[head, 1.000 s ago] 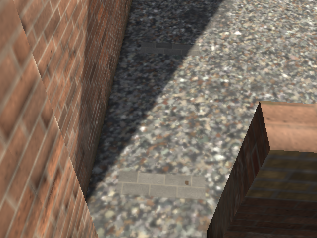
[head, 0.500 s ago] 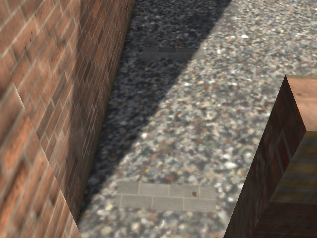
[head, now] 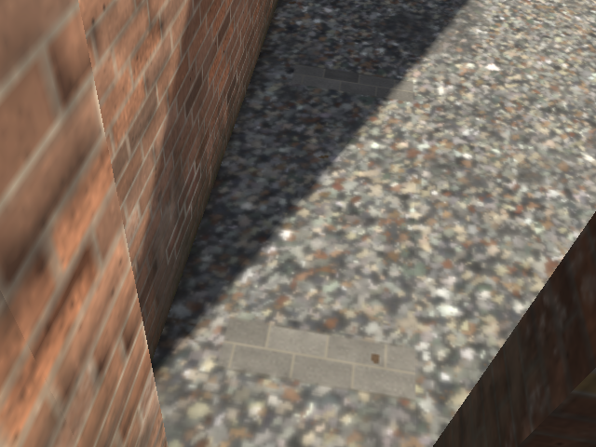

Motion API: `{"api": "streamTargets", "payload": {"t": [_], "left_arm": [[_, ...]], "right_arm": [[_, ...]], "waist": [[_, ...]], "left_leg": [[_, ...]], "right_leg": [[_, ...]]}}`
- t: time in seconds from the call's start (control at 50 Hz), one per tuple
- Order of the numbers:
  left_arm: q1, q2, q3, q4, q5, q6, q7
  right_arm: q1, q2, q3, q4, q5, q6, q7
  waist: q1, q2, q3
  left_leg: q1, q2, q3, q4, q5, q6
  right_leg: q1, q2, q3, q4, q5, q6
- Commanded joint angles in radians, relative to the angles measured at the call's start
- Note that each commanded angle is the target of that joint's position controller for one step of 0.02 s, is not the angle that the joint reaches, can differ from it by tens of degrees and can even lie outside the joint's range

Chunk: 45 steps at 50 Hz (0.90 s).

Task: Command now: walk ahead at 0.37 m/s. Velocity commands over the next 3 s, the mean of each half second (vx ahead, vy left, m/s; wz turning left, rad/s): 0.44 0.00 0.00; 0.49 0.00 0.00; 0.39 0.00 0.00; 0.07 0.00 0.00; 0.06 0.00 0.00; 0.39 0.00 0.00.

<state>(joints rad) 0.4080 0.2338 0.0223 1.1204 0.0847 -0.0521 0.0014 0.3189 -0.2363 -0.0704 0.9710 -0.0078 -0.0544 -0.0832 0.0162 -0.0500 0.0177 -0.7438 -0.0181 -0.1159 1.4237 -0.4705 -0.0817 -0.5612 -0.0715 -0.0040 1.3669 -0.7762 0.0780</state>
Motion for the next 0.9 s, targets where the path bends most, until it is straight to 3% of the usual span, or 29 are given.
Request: {"api": "streamTargets", "payload": {"t": [0.02,0.06,0.1,0.14,0.16,0.24,0.26,0.3,0.32,0.4,0.42,0.44,0.48,0.5,0.52,0.54,0.56,0.58,0.6,0.62,0.64,0.66,0.68,0.7,0.72,0.78,0.84,0.88,0.9], "left_arm": [[-0.225,0.082,0.019,-0.168,0.012,0.019,-0.021],[-0.198,0.078,0.03,-0.159,-0.006,0.044,-0.018],[-0.2,0.065,0.026,-0.155,-0.014,0.061,-0.011],[-0.155,0.037,0.01,-0.146,-0.02,0.062,-0.015],[-0.217,0.07,0.014,-0.152,0.0,0.053,-0.005],[-0.187,0.041,0.006,-0.157,-0.014,0.002,0.011],[-0.188,0.063,0.011,-0.166,-0.03,-0.011,0.009],[-0.181,0.063,0.009,-0.178,-0.008,-0.03,-0.006],[-0.092,0.065,0.01,-0.15,-0.026,-0.036,0.005],[0.227,0.132,0.038,-0.018,-0.041,-0.058,0.038],[0.182,0.109,0.04,-0.026,-0.029,-0.049,0.049],[0.006,0.039,0.016,-0.074,-0.025,-0.053,0.063],[-0.239,0.032,0.008,-0.098,-0.063,-0.036,0.069],[-0.328,0.027,0.007,-0.108,-0.056,-0.02,0.081],[-0.406,0.055,0.01,-0.102,-0.046,-0.024,0.075],[-0.45,0.056,0.015,-0.132,-0.038,-0.015,0.069],[-0.417,-0.023,-0.011,-0.183,-0.042,0.006,0.06],[-0.312,-0.023,-0.012,-0.149,-0.038,0.034,0.05],[-0.306,0.012,-0.003,-0.127,-0.043,0.05,0.042],[-0.236,-0.052,-0.007,-0.174,-0.039,0.044,0.032],[-0.034,-0.066,-0.017,-0.179,-0.017,0.049,0.034],[-0.038,-0.081,-0.03,-0.186,-0.008,0.054,0.021],[-0.185,-0.055,-0.028,-0.251,0.007,0.065,0.008],[-0.256,0.004,-0.008,-0.246,0.004,0.076,0.01],[-0.291,0.027,0.002,-0.258,-0.004,0.094,0.003],[-0.176,-0.014,0.009,-0.22,-0.025,0.117,0.0],[-0.294,0.002,0.031,-0.264,-0.026,0.112,0.0],[-0.44,0.047,0.034,-0.297,-0.014,0.08,0.003],[-0.474,0.031,0.035,-0.316,-0.029,0.064,0.005]], "right_arm": [[0.326,-0.187,0.003,0.059,-0.001,-0.019,-0.027],[0.318,-0.243,-0.011,0.071,0.012,-0.027,-0.046],[0.186,-0.144,0.017,0.059,-0.002,-0.03,-0.048],[0.089,-0.058,0.039,0.066,-0.006,-0.054,-0.037],[0.101,-0.03,0.03,0.088,0.003,-0.066,-0.039],[0.155,-0.055,0.013,0.08,0.013,-0.065,-0.035],[0.133,-0.039,0.021,0.039,-0.006,-0.055,-0.03],[0.134,-0.057,0.012,0.034,-0.03,-0.036,-0.037],[0.111,-0.092,-0.006,0.049,-0.041,-0.034,-0.049],[-0.246,-0.067,-0.007,-0.04,-0.063,-0.049,-0.036],[-0.236,-0.085,-0.017,-0.039,-0.051,-0.048,-0.031],[-0.136,-0.068,-0.017,-0.037,-0.014,-0.044,-0.026],[0.141,-0.055,-0.025,0.039,0.05,-0.023,0.004],[0.253,-0.061,-0.031,0.076,0.062,0.001,0.017],[0.452,-0.065,-0.04,0.124,0.04,0.016,0.007],[0.499,-0.092,-0.042,0.12,0.017,0.033,-0.007],[0.308,-0.055,-0.007,0.053,0.023,0.021,0.008],[0.278,-0.021,0.01,0.068,0.034,0.008,0.017],[0.435,-0.018,0.021,0.139,0.021,0.002,0.03],[0.547,-0.074,0.024,0.166,0.001,-0.02,0.044],[0.489,-0.121,0.023,0.182,0.014,-0.039,0.063],[0.456,-0.136,0.03,0.156,0.025,-0.05,0.052],[0.291,-0.167,0.026,0.091,0.033,-0.055,0.027],[0.208,-0.15,0.043,0.048,0.029,-0.059,0.036],[0.203,-0.176,0.037,0.064,0.002,-0.06,0.039],[0.167,-0.189,0.017,0.076,0.023,-0.063,0.042],[0.21,-0.128,0.021,0.093,-0.009,-0.081,0.057],[0.345,-0.108,-0.003,0.121,-0.013,-0.087,0.052],[0.382,-0.1,-0.004,0.14,-0.015,-0.089,0.049]], "waist": [[-0.152,0.435,0.116],[-0.133,0.421,0.066],[-0.079,0.294,0.027],[-0.018,0.211,0.002],[-0.063,0.148,0.01],[-0.018,0.04,0.016],[-0.017,-0.09,0.037],[-0.017,-0.084,0.101],[0.019,-0.011,0.118],[0.23,-0.112,0.154],[0.202,-0.104,0.137],[0.05,0.031,0.135],[-0.166,0.024,0.002],[-0.234,0.01,0.002],[-0.336,-0.024,-0.067],[-0.374,0.047,-0.044],[-0.307,0.19,0.111],[-0.243,0.204,0.118],[-0.288,0.196,0.076],[-0.234,0.236,-0.012],[-0.08,0.242,-0.064],[-0.035,0.133,-0.02],[-0.012,0.144,0.056],[-0.005,0.0,0.08],[-0.014,0.035,0.083],[0.05,0.154,0.067],[-0.011,0.108,0.151],[-0.151,0.183,0.126],[-0.175,0.232,0.101]], "left_leg": [[0.298,0.11,-0.263,-0.917,-0.286,-0.014],[0.362,0.201,-0.446,-0.932,-0.287,0.067],[0.216,0.222,-0.49,-0.837,-0.224,0.152],[0.106,0.179,-0.32,-0.542,-0.107,0.183],[0.16,0.158,-0.287,-0.36,-0.239,0.189],[-0.055,0.088,-0.153,-0.16,-0.179,0.152],[-0.087,0.033,-0.01,-0.113,-0.14,0.12],[-0.213,-0.013,0.078,-0.137,-0.066,0.102],[-0.284,-0.026,0.099,-0.075,-0.032,0.088],[-0.624,-0.057,0.043,0.034,0.128,0.035],[-0.548,-0.055,-0.001,-0.009,0.156,0.019],[-0.239,-0.07,0.045,-0.257,0.568,-0.033],[0.272,-0.006,0.028,-0.308,0.771,-0.01],[0.333,0.048,-0.032,-0.341,0.771,0.042],[0.472,0.035,-0.001,-0.139,0.803,0.101],[0.436,0.068,-0.035,-0.146,0.624,0.157],[0.312,0.099,-0.026,-0.686,0.441,0.198],[0.48,0.057,0.11,-0.888,0.481,0.198],[0.735,0.082,0.123,-0.817,0.553,0.228],[0.937,0.213,-0.139,-0.568,0.616,0.289],[0.945,0.35,-0.379,-0.608,0.662,0.382],[0.8,0.4,-0.519,-0.767,0.351,0.417],[0.58,0.433,-0.66,-0.834,0.008,0.43],[0.433,0.391,-0.633,-0.832,-0.091,0.397],[0.388,0.382,-0.637,-0.8,0.102,0.41],[0.107,0.299,-0.446,-0.72,0.234,0.394],[0.174,0.219,-0.33,-0.533,-0.002,0.336],[0.406,0.197,-0.338,-0.354,-0.164,0.29],[0.463,0.207,-0.374,-0.323,-0.13,0.305]], "right_leg": [[-0.389,0.213,-0.199,0.011,0.085,0.004],[-0.428,0.192,-0.041,0.135,0.148,-0.039],[-0.274,0.136,0.026,0.104,0.307,-0.061],[-0.158,0.119,0.034,0.027,0.38,-0.082],[-0.24,0.106,0.103,0.008,0.506,-0.091],[-0.055,0.12,0.043,-0.15,0.47,-0.03],[-0.046,0.099,0.075,-0.272,0.406,-0.014],[0.023,0.103,0.073,-0.316,0.207,0.038],[0.087,0.09,0.116,-0.335,0.161,0.027],[0.359,-0.001,0.342,-0.479,0.163,-0.049],[0.266,-0.013,0.421,-0.496,0.128,-0.078],[-0.027,-0.007,0.338,-0.413,0.048,-0.078],[-0.285,-0.024,0.272,-0.35,0.085,-0.103],[-0.318,-0.021,0.256,-0.179,0.127,-0.111],[-0.369,-0.015,0.251,0.001,0.24,-0.117],[-0.376,0.004,0.239,0.153,0.278,-0.091],[-0.326,0.077,0.108,0.168,0.291,-0.061],[-0.363,0.136,0.005,0.238,0.219,-0.09],[-0.528,0.164,0.012,0.441,0.038,-0.145],[-0.748,0.226,0.075,0.661,-0.011,-0.163],[-0.761,0.158,0.203,0.529,0.037,-0.184],[-0.749,0.153,0.248,0.363,0.23,-0.152],[-0.734,0.129,0.269,0.251,0.412,-0.095],[-0.626,0.138,0.281,0.243,0.509,-0.07],[-0.513,0.127,0.253,0.159,0.48,-0.067],[-0.16,0.132,0.057,0.23,0.475,-0.089],[-0.307,0.112,0.038,0.064,0.521,-0.071],[-0.506,0.064,0.139,-0.053,0.582,-0.066],[-0.544,0.058,0.155,-0.099,0.563,-0.058]]}}
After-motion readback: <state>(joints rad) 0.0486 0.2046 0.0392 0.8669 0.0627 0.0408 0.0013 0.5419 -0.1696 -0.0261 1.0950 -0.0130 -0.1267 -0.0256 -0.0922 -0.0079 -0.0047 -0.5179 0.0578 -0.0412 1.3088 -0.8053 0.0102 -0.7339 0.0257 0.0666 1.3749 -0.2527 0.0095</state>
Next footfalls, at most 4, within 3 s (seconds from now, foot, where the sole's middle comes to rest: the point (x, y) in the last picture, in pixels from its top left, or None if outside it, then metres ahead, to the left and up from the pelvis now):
0.22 right None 0.05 -0.09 -0.64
0.60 left None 0.20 0.05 -0.86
0.92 right None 0.27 -0.26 -0.87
1.34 left None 0.47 -0.13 -1.08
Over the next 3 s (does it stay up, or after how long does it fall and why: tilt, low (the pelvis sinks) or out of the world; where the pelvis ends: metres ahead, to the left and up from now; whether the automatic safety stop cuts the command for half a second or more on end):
stays up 0.96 -0.11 -0.53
